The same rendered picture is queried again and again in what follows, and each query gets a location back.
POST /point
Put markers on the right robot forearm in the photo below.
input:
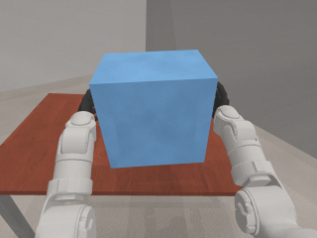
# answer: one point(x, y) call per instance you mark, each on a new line
point(249, 166)

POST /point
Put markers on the carton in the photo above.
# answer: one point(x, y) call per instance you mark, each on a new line
point(154, 108)

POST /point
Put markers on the right robot hand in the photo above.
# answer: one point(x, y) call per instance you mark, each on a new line
point(221, 98)

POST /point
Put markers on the left robot forearm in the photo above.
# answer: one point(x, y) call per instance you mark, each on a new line
point(73, 162)

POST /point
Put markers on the robot right upper arm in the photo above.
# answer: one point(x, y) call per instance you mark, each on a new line
point(267, 212)

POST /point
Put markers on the table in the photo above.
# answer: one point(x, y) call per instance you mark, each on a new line
point(27, 161)

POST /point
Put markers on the robot left upper arm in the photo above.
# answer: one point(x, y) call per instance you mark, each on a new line
point(68, 221)

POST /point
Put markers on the left robot hand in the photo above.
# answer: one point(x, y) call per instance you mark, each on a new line
point(87, 104)

